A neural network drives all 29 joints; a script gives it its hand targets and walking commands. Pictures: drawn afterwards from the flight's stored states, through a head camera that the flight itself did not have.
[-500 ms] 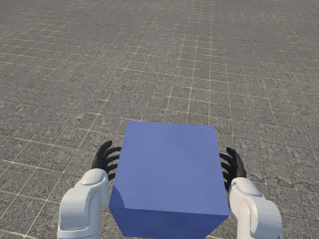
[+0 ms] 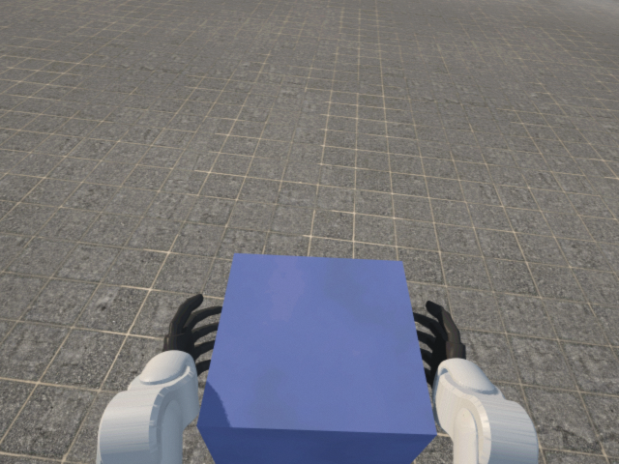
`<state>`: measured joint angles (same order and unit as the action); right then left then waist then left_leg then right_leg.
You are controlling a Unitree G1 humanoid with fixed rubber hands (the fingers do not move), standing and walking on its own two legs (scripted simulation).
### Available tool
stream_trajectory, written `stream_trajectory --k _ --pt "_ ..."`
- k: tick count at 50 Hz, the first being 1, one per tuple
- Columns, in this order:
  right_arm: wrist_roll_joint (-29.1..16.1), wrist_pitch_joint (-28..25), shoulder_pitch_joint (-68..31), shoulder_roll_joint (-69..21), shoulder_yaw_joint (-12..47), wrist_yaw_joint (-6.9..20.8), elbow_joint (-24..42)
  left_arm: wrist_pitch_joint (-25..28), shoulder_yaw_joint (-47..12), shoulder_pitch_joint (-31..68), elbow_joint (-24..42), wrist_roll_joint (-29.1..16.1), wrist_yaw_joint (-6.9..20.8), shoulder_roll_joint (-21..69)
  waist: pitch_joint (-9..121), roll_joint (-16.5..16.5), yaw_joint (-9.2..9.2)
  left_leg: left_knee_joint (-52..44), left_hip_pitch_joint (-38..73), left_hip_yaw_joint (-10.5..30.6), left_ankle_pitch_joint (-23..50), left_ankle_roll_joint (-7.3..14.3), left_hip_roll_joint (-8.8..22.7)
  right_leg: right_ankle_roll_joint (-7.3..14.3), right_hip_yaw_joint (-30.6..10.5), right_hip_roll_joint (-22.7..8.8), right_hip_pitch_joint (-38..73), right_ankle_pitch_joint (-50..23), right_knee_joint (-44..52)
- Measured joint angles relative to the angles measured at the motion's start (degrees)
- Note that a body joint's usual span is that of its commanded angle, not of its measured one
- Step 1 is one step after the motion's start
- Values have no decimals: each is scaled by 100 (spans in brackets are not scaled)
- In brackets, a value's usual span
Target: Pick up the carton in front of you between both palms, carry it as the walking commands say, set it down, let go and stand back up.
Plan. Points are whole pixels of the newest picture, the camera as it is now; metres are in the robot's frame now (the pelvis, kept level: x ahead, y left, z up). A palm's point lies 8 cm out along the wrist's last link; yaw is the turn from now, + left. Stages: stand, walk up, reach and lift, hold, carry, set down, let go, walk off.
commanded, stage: carry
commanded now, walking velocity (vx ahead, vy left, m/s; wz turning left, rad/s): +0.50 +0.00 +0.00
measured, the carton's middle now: (312, 378) +0.24 +0.00 +0.00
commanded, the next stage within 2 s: none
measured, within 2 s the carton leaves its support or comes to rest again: neither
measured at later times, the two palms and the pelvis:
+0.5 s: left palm (246, 181) +0.55 +0.12 +0.08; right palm (416, 189) +0.56 -0.18 +0.08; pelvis +0.33 -0.04 +0.00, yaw +3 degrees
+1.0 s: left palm (248, 96) +0.89 +0.16 +0.08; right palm (374, 100) +0.89 -0.14 +0.08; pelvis +0.66 +0.01 -0.01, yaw +1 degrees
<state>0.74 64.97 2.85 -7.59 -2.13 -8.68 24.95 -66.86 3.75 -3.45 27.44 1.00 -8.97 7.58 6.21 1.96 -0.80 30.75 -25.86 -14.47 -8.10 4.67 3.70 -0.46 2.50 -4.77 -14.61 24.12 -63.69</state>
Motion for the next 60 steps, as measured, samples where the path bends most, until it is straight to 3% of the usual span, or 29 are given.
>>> stream_trajectory --k 3,8,13,19,21,22,24,26,29,36,43,47,49,51,53,56,60 --pt "-24 -63 223 -26 -38 8 110 55 -107 -128 12 19 25 19 -99 -46 -40 -588 518 7 14 -31 -43 104 53 -53 -1010 -601 -295" --pt "-55 -209 382 -38 -43 35 261 242 -226 -290 120 59 48 24 -37 -107 -98 -1377 1346 90 -68 -109 -119 -2 229 -233 -1869 -1284 919" --pt "-75 -217 362 -26 28 40 447 240 -222 -344 400 59 50 25 150 -123 -57 -1857 2135 161 -357 -267 -167 -98 410 -278 -2066 -1942 2284" --pt "-57 -16 274 -15 79 20 635 74 -168 -317 615 -10 7 27 277 -152 -5 -1861 2997 233 -1113 -589 -145 58 731 -110 -1730 -2128 3292" --pt "-49 73 244 -16 68 -7 677 20 -147 -267 597 -49 0 26 251 -228 -2 -1477 3165 297 -1569 -736 -40 151 928 6 -1403 -1915 3588" --pt "-43 107 210 -14 29 -20 673 34 -153 -219 516 -68 -2 25 218 -345 31 -982 3102 343 -1886 -779 111 330 1022 91 -1300 -2064 3548" --pt "-27 136 147 -9 -88 -37 545 85 -183 -67 201 -76 -6 11 130 -478 121 951 2313 670 -1884 -715 329 516 1135 144 -1316 -1677 3072" --pt "-13 179 126 -7 -130 -34 446 109 -186 -47 26 -81 -8 12 -16 -418 162 2789 1314 1064 -1774 -603 183 533 1152 120 -1104 -1379 3137" --pt "19 137 207 -19 -40 -30 413 180 -137 -216 60 -116 24 33 -189 -348 198 3583 211 1125 -1222 -471 158 440 1146 152 -587 -1379 3694" --pt "53 -142 345 -18 95 17 590 432 -155 -400 317 -131 62 39 -176 -258 218 2027 -970 906 -129 -566 337 354 1040 251 629 -1242 4820" --pt "19 -39 386 -19 75 7 979 328 -250 -355 613 -128 65 21 8 -272 125 249 -868 507 605 -474 224 45 983 296 1818 -587 5241" --pt "-39 104 293 -18 44 -16 980 141 -237 -302 707 -91 35 20 19 -165 118 -343 -253 157 509 -322 -1 -205 855 132 2213 263 4533" --pt "-42 63 153 -12 49 -22 677 79 -121 -184 549 -70 23 23 -34 53 18 126 -248 30 234 -61 -127 -190 610 -139 1600 435 2740" --pt "-46 65 65 -4 49 -27 439 17 -57 -130 419 -42 14 18 -154 33 -16 159 -70 -17 -89 80 -117 -72 156 3 579 213 722" --pt "-59 57 139 -16 30 -27 406 -9 -83 -163 381 -19 14 22 -263 -31 -33 -200 270 -31 -97 42 -125 69 63 77 -275 -149 -268" --pt "-67 -12 280 -30 -2 -18 482 65 -164 -219 356 -11 21 25 -334 -105 -61 -807 803 3 -90 17 -172 140 150 -14 -1159 -697 -169" --pt "-73 -159 352 -32 0 38 555 231 -223 -272 389 14 50 24 -260 -156 -78 -1436 1478 91 -172 -48 -224 42 240 -175 -1806 -1231 857"
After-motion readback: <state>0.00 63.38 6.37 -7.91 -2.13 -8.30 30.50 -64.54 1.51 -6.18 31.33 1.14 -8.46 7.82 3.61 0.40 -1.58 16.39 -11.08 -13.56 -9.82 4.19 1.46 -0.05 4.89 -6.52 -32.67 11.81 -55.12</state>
